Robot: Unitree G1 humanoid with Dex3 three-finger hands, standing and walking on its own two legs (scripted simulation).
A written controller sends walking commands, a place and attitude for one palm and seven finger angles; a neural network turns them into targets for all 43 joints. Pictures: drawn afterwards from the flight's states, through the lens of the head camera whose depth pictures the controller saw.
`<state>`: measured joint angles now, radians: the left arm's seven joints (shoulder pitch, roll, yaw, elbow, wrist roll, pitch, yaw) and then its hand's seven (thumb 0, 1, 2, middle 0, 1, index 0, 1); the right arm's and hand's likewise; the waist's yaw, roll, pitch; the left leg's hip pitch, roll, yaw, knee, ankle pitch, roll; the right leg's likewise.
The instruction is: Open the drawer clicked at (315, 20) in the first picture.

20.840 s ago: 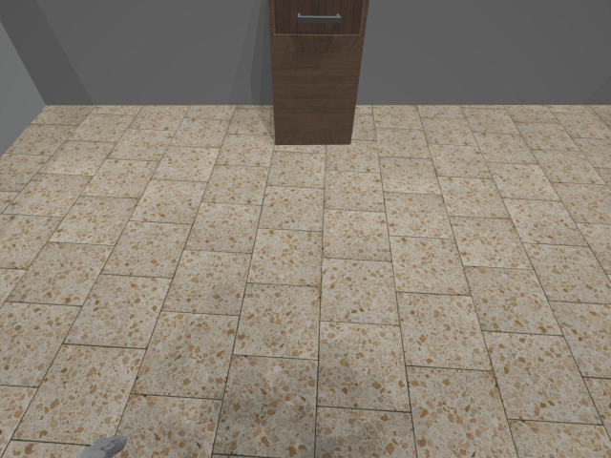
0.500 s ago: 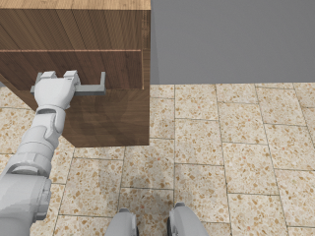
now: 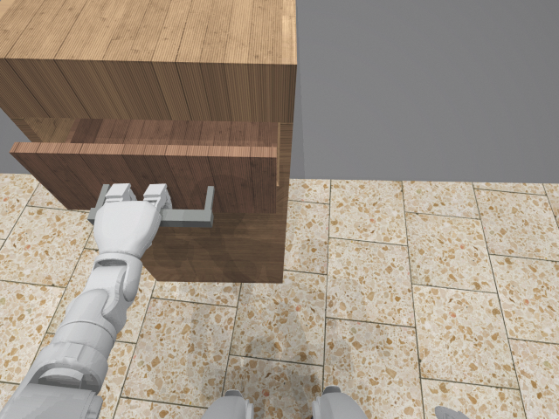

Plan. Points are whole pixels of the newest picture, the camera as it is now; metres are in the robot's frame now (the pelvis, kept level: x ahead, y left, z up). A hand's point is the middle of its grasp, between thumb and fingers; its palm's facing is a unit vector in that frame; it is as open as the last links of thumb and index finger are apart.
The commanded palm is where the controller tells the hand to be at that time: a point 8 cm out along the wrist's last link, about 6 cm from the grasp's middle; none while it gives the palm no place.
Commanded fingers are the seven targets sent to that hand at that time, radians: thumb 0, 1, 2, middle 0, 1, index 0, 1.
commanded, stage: pull the drawer open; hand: left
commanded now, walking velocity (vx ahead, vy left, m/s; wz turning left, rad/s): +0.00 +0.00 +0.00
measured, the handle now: (155, 205) +0.44 +0.21 -0.01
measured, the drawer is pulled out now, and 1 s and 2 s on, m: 0.07 0.18 0.30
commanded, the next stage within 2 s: none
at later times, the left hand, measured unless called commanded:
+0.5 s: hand (135, 267) +0.34 +0.23 -0.04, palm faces -0.03 -0.04 -1.00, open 5.2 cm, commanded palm +0.30 +0.23 +0.01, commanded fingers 0.00 0.90 0.90 -0.40 -1.35 -0.40 -1.35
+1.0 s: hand (125, 311) +0.27 +0.23 -0.04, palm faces -0.02 -0.04 -1.00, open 5.3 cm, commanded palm +0.24 +0.24 +0.01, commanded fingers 0.00 0.90 0.90 -0.40 -1.35 -0.40 -1.35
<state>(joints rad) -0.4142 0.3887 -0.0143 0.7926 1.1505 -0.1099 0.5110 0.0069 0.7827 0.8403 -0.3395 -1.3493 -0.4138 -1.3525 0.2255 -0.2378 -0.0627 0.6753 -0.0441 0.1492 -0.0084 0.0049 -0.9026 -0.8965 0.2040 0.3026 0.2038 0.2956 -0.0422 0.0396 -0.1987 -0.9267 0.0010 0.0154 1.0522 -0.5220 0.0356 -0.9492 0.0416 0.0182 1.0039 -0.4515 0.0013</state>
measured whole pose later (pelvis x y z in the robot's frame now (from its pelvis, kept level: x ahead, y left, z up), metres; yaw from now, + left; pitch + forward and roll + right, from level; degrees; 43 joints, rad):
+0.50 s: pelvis +0.00 +0.00 +0.00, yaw +0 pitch +20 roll -1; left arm -0.21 0.37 -0.02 0.63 1.13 -0.09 0.51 0.01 0.78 0.84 -0.33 -1.35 -0.41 -1.35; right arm 0.22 -0.24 -0.06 0.66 -0.04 0.14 -0.03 0.01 -0.90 -0.90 0.20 0.30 0.20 0.30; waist -0.03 0.04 -0.19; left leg -0.87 0.00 0.02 1.03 -0.51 0.03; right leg -0.90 0.04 0.03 1.00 -0.45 0.00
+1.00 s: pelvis -0.01 -0.01 +0.00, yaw +0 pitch +18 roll +0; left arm 0.04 0.36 -0.03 0.41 1.13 -0.07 0.53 0.00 0.77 0.84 -0.34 -1.35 -0.41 -1.35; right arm 0.15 -0.23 -0.04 0.62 -0.04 0.10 -0.03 0.01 -0.90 -0.90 0.20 0.30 0.20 0.30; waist 0.00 0.03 -0.18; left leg -0.83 0.00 0.02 1.04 -0.52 0.02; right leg -0.87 0.04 0.02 1.02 -0.46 -0.02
